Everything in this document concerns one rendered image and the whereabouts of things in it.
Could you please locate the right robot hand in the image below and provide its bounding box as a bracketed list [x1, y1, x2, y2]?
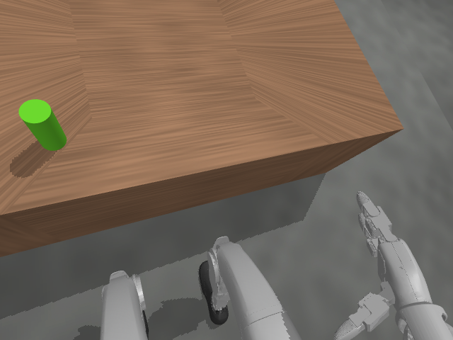
[333, 191, 432, 340]

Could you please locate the right robot foot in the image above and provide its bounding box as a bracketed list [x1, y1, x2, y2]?
[199, 261, 229, 325]

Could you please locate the right robot arm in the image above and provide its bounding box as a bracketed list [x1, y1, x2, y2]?
[395, 302, 453, 340]

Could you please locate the can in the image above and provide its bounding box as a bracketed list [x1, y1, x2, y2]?
[18, 99, 67, 151]

